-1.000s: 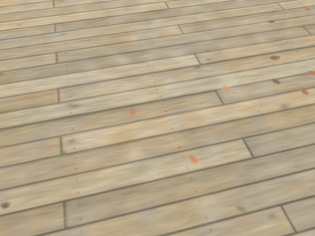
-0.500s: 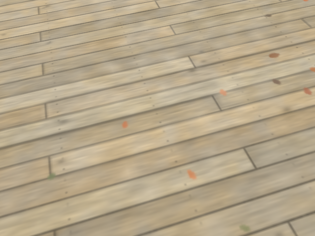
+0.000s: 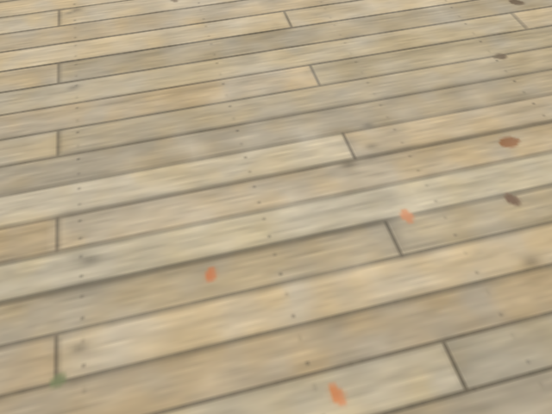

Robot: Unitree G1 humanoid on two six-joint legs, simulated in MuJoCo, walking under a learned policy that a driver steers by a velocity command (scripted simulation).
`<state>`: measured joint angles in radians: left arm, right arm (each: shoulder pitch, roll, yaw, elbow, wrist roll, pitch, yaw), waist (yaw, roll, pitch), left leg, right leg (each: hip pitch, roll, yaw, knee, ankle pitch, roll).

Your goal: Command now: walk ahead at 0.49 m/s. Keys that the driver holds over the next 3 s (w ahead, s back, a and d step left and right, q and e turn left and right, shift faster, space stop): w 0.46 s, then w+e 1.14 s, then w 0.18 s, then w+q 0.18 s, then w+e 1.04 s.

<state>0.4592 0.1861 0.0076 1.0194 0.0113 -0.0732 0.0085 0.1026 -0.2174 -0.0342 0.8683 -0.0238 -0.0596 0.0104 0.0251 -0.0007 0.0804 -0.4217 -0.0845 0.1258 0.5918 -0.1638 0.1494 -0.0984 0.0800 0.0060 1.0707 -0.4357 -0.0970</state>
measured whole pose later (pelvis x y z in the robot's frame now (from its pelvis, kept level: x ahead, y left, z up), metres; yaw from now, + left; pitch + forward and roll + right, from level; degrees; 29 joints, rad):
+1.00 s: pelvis +0.54 -0.05 +0.02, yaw -13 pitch +2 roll -1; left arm 0.49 0.21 0.06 0.98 0.02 -0.06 0.01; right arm -0.05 -0.22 -0.01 0.78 -0.02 -0.05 0.02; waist 0.12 0.03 0.04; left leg -0.56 0.03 -0.02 0.59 -0.07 -0.02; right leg 0.01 0.12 0.16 0.30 -0.32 -0.09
